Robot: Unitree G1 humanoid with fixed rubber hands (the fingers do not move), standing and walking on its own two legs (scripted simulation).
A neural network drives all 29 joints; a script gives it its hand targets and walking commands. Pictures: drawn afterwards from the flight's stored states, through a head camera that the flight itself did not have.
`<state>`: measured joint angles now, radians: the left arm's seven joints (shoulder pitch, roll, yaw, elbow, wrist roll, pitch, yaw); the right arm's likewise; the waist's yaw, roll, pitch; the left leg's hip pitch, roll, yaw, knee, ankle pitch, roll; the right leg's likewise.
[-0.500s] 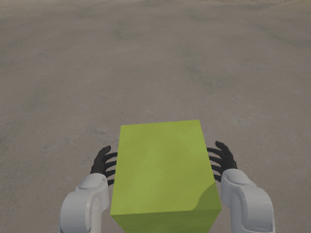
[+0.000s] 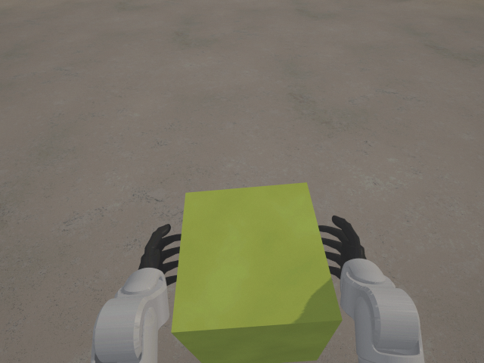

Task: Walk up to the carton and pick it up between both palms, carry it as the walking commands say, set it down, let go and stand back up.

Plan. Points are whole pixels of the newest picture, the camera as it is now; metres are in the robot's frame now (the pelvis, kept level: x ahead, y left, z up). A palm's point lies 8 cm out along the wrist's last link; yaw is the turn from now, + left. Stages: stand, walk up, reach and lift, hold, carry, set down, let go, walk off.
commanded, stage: carry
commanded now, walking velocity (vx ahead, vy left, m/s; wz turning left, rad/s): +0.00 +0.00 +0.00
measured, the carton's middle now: (254, 280) +0.28 -0.01 +0.01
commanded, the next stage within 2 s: hold in 0.86 s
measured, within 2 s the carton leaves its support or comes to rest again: neither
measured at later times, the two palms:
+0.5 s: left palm (153, 271) +0.25 +0.14 +0.10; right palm (349, 262) +0.25 -0.15 +0.10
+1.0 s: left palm (158, 277) +0.27 +0.15 +0.04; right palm (332, 277) +0.27 -0.14 +0.03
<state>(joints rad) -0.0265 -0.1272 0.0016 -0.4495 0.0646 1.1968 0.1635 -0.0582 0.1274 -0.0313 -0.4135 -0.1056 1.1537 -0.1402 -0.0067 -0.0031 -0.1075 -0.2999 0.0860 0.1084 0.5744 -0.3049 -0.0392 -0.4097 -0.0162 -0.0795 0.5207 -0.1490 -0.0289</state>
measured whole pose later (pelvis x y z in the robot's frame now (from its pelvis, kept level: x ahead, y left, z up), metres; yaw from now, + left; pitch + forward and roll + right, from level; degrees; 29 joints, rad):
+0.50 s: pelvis +0.00 +0.00 +0.00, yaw +0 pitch +2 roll +0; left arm -0.03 -0.13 0.00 -0.45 0.07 1.18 0.16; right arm -0.06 0.13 -0.03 -0.41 -0.11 1.14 -0.14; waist -0.01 0.00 -0.11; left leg -0.30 0.09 0.11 0.57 -0.31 -0.04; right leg -0.41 -0.02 -0.08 0.52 -0.16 -0.03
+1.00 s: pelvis +0.00 +0.00 +0.00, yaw +0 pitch -3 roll +0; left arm -0.11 -0.11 0.07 -0.03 0.14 0.82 0.10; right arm -0.13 0.13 -0.05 0.02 -0.14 0.83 -0.14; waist -0.01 0.00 0.03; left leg -0.20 0.04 0.04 0.57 -0.31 -0.02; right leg -0.31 -0.01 -0.06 0.52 -0.16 -0.03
